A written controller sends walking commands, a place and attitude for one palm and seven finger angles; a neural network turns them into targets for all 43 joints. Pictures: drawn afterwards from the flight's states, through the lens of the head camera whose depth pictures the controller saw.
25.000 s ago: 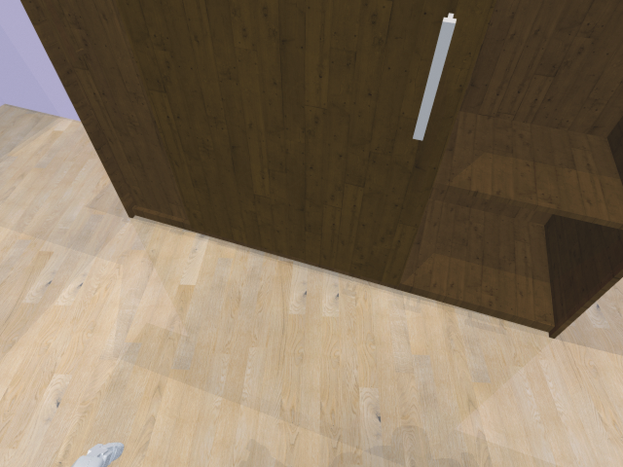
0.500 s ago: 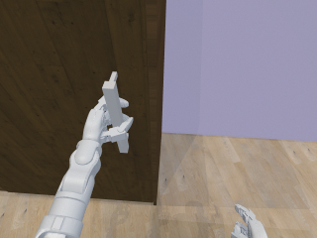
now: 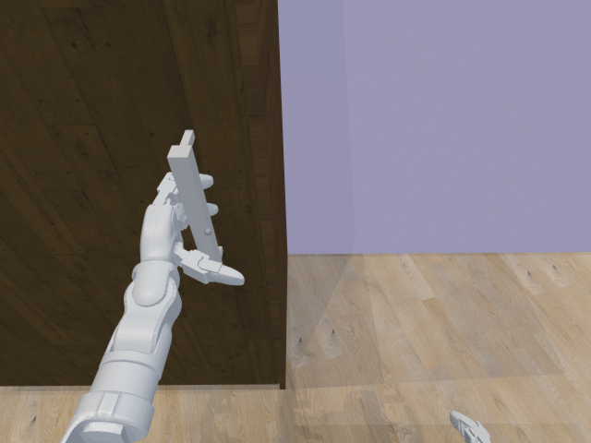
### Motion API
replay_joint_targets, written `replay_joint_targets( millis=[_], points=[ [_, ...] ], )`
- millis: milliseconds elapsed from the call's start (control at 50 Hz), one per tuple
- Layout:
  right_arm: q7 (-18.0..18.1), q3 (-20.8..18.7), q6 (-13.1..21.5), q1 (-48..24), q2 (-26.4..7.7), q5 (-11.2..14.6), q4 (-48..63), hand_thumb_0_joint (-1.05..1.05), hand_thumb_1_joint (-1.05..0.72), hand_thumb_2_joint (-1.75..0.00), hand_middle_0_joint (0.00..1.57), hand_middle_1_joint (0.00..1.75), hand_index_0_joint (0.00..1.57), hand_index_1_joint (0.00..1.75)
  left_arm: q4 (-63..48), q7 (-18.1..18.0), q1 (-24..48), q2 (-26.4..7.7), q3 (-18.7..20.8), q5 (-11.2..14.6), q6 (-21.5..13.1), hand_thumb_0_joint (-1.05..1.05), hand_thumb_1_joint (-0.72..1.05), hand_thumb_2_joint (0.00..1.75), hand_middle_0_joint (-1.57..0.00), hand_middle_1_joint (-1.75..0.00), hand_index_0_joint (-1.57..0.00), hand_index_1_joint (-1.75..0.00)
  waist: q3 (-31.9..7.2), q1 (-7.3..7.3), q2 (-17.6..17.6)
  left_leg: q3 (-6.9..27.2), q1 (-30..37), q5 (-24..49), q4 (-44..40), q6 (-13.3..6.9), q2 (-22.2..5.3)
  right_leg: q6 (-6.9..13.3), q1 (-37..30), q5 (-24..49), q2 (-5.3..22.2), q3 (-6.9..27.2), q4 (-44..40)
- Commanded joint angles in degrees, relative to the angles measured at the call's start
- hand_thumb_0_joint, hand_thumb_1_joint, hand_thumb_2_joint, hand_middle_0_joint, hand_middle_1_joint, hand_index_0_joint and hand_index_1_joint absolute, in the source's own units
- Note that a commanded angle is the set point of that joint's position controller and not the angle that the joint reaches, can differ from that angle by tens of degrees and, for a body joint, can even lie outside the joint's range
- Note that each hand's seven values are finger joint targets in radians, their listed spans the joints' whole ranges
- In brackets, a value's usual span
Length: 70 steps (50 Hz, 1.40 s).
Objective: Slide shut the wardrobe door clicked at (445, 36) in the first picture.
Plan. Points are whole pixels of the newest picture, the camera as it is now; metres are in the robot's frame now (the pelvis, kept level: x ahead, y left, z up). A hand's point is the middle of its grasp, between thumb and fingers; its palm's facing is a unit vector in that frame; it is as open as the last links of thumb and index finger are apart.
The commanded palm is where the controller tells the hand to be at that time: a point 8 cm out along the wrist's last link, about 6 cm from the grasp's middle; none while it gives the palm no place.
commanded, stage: slip the hand off the handle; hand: left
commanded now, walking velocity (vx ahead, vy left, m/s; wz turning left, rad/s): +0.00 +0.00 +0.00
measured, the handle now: (203, 214) +0.41 +0.16 +0.10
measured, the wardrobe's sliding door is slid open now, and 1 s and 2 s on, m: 0.00 0.00 0.00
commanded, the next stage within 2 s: draw the hand back to the body in 1.34 s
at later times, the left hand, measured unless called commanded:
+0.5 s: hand (164, 236) +0.36 +0.20 +0.11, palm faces +0.20 -0.97 -0.10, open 14.5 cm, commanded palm +0.33 +0.25 +0.12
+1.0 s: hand (146, 269) +0.30 +0.21 +0.10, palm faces +0.17 -0.98 -0.10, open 14.6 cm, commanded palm +0.26 +0.25 +0.12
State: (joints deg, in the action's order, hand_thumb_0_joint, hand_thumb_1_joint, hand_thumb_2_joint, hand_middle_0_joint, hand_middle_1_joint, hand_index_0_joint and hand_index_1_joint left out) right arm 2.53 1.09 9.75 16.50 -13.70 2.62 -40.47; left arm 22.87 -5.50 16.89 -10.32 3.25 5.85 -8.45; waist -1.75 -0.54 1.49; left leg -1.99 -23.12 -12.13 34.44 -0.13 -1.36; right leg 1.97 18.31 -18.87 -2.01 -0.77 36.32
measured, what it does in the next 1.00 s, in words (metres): stands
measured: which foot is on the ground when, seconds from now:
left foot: down 0.00-1.00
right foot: down 0.00-1.00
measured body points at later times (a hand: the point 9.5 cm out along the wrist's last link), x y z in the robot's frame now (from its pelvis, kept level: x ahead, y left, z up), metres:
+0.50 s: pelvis +0.02 +0.01 +0.00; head +0.02 +0.00 +0.45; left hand +0.34 +0.25 +0.11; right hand +0.20 -0.22 -0.08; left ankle +0.06 +0.12 -0.72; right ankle +0.00 -0.10 -0.72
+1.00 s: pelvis +0.03 +0.02 +0.00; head +0.01 +0.01 +0.45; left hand +0.29 +0.26 +0.11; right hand +0.19 -0.22 -0.08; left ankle +0.06 +0.12 -0.72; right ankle +0.00 -0.10 -0.72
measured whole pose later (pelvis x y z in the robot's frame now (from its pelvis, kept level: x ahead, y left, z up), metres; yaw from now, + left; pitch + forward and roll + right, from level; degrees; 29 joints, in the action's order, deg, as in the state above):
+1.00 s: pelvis +0.03 +0.02 +0.00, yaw +0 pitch +0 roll +0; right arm 3.4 1.5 10.2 14.3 -13.3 2.3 -36.8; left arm 2.1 1.8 -5.7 -13.3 8.9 9.3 -6.4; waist -3.0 1.0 1.7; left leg -2.5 -21.0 -15.7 36.3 -1.2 -0.7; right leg 0.8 15.0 -21.0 -1.3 -0.2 35.7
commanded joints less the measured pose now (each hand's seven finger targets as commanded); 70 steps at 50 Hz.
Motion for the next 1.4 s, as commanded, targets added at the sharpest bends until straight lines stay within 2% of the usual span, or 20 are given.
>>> replay_joint_targets(
  millis=[0, 20, 40, 60, 80, 120, 280, 320, 340, 400, 460, 620, 720, 820, 880, 980, 1120, 1280, 1320, 1380],
  points=[
    [-0.07, -2.42, 4.09, -7.39, -7.12, -0.61, 9.79, 0.00, -0.90, -0.90, 0.20, 0.30, 0.20, 0.30, -15.38, -0.21, 17.26, -6.15, 1.60, -0.39, -2.98, 0.00, -0.55, 0.20, -0.25, -1.15, -0.25, -1.15, -11.91, 1.03, -4.28, 0.48, 10.34, 0.84, -3.87, -1.95, 1.07, -1.69, 2.54, 5.32, 1.38, 1.25, -9.15],
    [-0.21, -2.44, 4.16, -7.01, -6.85, -0.68, 10.19, 0.00, -0.90, -0.90, 0.20, 0.30, 0.20, 0.30, -17.68, -0.20, 17.03, -4.91, 0.41, -0.17, -2.80, 0.00, -0.55, 0.20, -0.25, -1.15, -0.25, -1.15, -12.94, 1.03, -4.53, 0.43, 11.34, 2.35, -3.53, -1.87, 0.97, -1.73, 1.91, 7.55, 1.32, 1.08, -8.59],
    [0.10, -2.61, 3.72, -6.30, -7.39, -0.65, 8.77, 0.00, -0.90, -0.90, 0.20, 0.30, 0.20, 0.30, -14.94, -0.63, 18.99, -8.70, 3.59, -0.78, -2.30, 0.00, -0.55, 0.20, -0.25, -1.15, -0.25, -1.15, -12.05, 0.11, -4.31, 0.46, 10.93, 2.78, -3.07, -1.82, 0.95, -1.77, 3.15, 8.59, 1.18, 1.08, -8.37],
    [0.07, -2.61, 3.40, -6.17, -7.14, -0.87, 9.33, 0.00, -0.90, -0.90, 0.20, 0.30, 0.20, 0.30, -15.95, -0.59, 17.26, -7.85, 3.40, -0.67, -1.84, 0.00, -0.55, 0.20, -0.25, -1.15, -0.25, -1.15, -12.68, 0.83, -3.94, 0.14, 10.84, 3.63, -2.83, -1.82, 1.22, -1.92, 2.23, 10.08, 1.38, 1.26, -8.17],
    [0.15, -2.65, 3.13, -6.21, -7.39, -0.84, 9.16, 0.00, -0.90, -0.90, 0.20, 0.30, 0.20, 0.30, -15.99, -0.65, 16.43, -10.20, 5.36, -1.00, -1.52, 0.00, -0.55, 0.20, -0.25, -1.15, -0.25, -1.15, -12.83, 1.11, -3.94, 0.24, 10.95, 4.23, -2.93, -1.75, 1.14, -1.78, 1.76, 10.58, 1.25, 1.04, -7.99],
    [0.17, -2.41, 2.52, -6.68, -6.92, -0.72, 9.96, 0.00, -0.90, -0.90, 0.20, 0.30, 0.20, 0.30, -17.39, -0.15, 14.40, -8.22, 4.29, -0.30, -0.94, 0.00, -0.55, 0.20, -0.25, -1.15, -0.25, -1.15, -13.34, 1.28, -3.46, 0.17, 11.43, 5.65, -2.84, -1.59, 1.16, -1.75, 0.95, 12.62, 1.35, 0.73, -7.43],
    [0.64, -2.26, 0.26, -7.94, -6.62, -0.64, 11.06, 0.00, -0.90, -0.90, 0.20, 0.30, 0.20, 0.30, -19.70, 0.30, 8.81, -12.29, 9.50, 0.48, 0.95, 0.00, -0.55, 0.20, -0.25, -1.15, -0.25, -1.15, -13.50, 2.60, -2.16, 0.14, 11.80, 8.64, -2.53, -1.29, 1.06, -1.42, -0.94, 16.10, 1.18, 0.41, -6.65],
    [0.52, -2.05, 0.04, -8.29, -6.30, -0.52, 11.77, 0.00, -0.90, -0.90, 0.20, 0.30, 0.20, 0.30, -21.25, 1.12, 8.59, -9.94, 7.23, 0.81, 0.72, 0.00, -0.55, 0.20, -0.25, -1.15, -0.25, -1.15, -12.97, 2.09, -1.95, 0.20, 12.23, 9.30, -2.44, -1.28, 0.92, -1.46, -0.80, 17.17, 1.27, 0.27, -6.57],
    [0.70, -2.14, -0.09, -8.22, -6.66, -0.47, 11.55, 0.00, -0.90, -0.90, 0.20, 0.30, 0.20, 0.30, -20.76, 1.38, 8.97, -11.88, 8.96, 1.09, 0.59, 0.00, -0.55, 0.20, -0.25, -1.15, -0.25, -1.15, -12.86, 1.87, -3.06, 0.36, 11.97, 8.86, -2.32, -1.41, 0.89, -1.54, -0.41, 16.80, 1.13, 0.38, -6.75],
    [1.06, -1.85, 0.16, -8.28, -6.80, -0.28, 11.20, 0.00, -0.90, -0.90, 0.20, 0.30, 0.20, 0.30, -21.22, 3.17, 13.70, -10.66, 6.10, 1.06, -0.94, 0.00, -0.55, 0.20, -0.25, -1.15, -0.25, -1.15, -11.14, 0.25, -0.74, 1.08, 12.57, 6.41, -2.20, -1.49, 0.69, -1.44, 2.17, 13.16, 0.94, 0.34, -7.07],
    [1.41, -1.96, 1.05, -8.04, -6.94, -0.23, 11.06, 0.00, -0.90, -0.90, 0.20, 0.30, 0.20, 0.30, -21.97, 5.42, 14.67, -10.60, 5.27, 1.78, -2.42, 0.00, -0.55, 0.20, -0.25, -1.15, -0.25, -1.15, -13.55, 0.14, 1.33, 1.56, 14.23, 7.19, -1.63, -1.41, 0.73, -1.16, 2.08, 13.74, 1.01, 0.50, -6.62],
    [2.40, -1.79, 1.71, -7.33, -7.82, 0.45, 9.76, 0.00, -0.90, -0.90, 0.20, 0.30, 0.20, 0.30, -14.46, 8.82, 15.79, -14.87, 9.52, 3.73, -1.38, 0.00, -0.55, 0.20, -0.25, -1.15, -0.25, -1.15, -10.73, 0.04, -0.75, 2.51, 11.25, 2.64, -2.26, -1.44, 0.76, -1.28, 3.97, 9.09, 1.07, 0.34, -7.64],
    [1.53, -2.18, 2.80, -7.27, -7.32, 0.22, 11.81, 0.00, -0.90, -0.90, 0.20, 0.30, 0.20, 0.30, -19.29, 9.04, 5.04, -11.55, 8.03, 4.08, -1.12, 0.00, -0.55, 0.20, -0.25, -1.15, -0.25, -1.15, -14.44, 2.38, -0.47, 2.99, 12.95, 6.51, -2.44, -1.20, 0.44, -0.98, 1.07, 12.11, 1.12, -0.51, -6.23],
    [1.10, -2.20, 3.36, -8.62, -6.98, -0.27, 13.23, 0.00, -0.90, -0.90, 0.20, 0.30, 0.20, 0.30, -28.86, 7.90, -1.98, -13.23, 10.25, 4.10, -1.80, 0.00, -0.55, 0.20, -0.25, -1.15, -0.25, -1.15, -14.55, 3.32, -0.11, 2.25, 13.14, 8.76, -2.67, -1.26, 0.26, -1.16, -0.67, 14.23, 1.12, -0.57, -5.94],
    [1.06, -2.05, 3.69, -9.30, -6.79, -0.51, 13.13, 0.00, -0.90, -0.90, 0.20, 0.30, 0.20, 0.30, -33.35, 7.02, -6.28, -14.49, 11.38, 3.76, -2.13, 0.00, -0.55, 0.20, -0.25, -1.15, -0.25, -1.15, -12.78, 3.32, 0.97, 2.11, 13.16, 8.42, -2.76, -1.16, 0.00, -1.12, -0.34, 13.31, 1.02, -0.65, -6.14],
    [1.30, -1.51, 4.18, -10.27, -6.38, -0.43, 13.08, 0.00, -0.90, -0.90, 0.20, 0.30, 0.20, 0.30, -36.70, 7.33, -10.91, -11.43, 8.17, 4.13, -1.47, 0.00, -0.55, 0.20, -0.25, -1.15, -0.25, -1.15, -7.81, 2.11, 0.35, 2.68, 12.27, 3.81, -3.46, -1.24, -0.11, -1.31, 2.11, 8.68, 0.87, -0.93, -7.27],
    [1.93, -0.91, 5.44, -11.26, -6.07, -0.28, 13.30, 0.00, -0.90, -0.90, 0.20, 0.30, 0.20, 0.30, -41.01, 8.62, -15.76, -10.12, 6.35, 5.17, -0.78, 0.00, -0.55, 0.20, -0.25, -1.15, -0.25, -1.15, -6.33, 1.98, 0.13, 3.24, 11.95, -0.99, -3.74, -1.41, 0.34, -1.47, 2.77, 4.25, 1.13, -0.62, -8.65],
    [1.90, -0.49, 6.37, -11.36, -5.89, -0.62, 13.78, 0.00, -0.90, -0.90, 0.20, 0.30, 0.20, 0.30, -44.11, 9.45, -25.73, -12.44, 9.78, 5.71, -0.62, 0.00, -0.55, 0.20, -0.25, -1.15, -0.25, -1.15, -7.38, 3.58, 0.58, 2.95, 11.42, 0.89, -3.07, -1.44, 0.78, -1.39, 0.63, 6.34, 1.48, -0.52, -8.55],
    [1.69, -0.29, 6.70, -11.79, -5.40, -0.54, 14.29, 0.00, -0.90, -0.90, 0.20, 0.30, 0.20, 0.30, -46.13, 9.97, -28.21, -10.81, 8.58, 6.22, -0.77, 0.00, -0.55, 0.20, -0.25, -1.15, -0.25, -1.15, -6.23, 3.48, 1.21, 2.76, 11.34, 1.69, -2.79, -1.42, 0.78, -1.35, 0.93, 7.47, 1.58, -0.69, -8.36],
    [2.05, -0.27, 6.90, -11.35, -5.91, -0.63, 13.63, 0.00, -0.90, -0.90, 0.20, 0.30, 0.20, 0.30, -46.21, 9.90, -25.75, -12.64, 9.82, 6.26, -0.78, 0.00, -0.55, 0.20, -0.25, -1.15, -0.25, -1.15, -3.34, 2.46, -0.50, 3.11, 9.82, -0.97, -2.42, -1.57, 0.86, -1.69, 2.86, 4.26, 1.54, -0.45, -9.10]
  ],
)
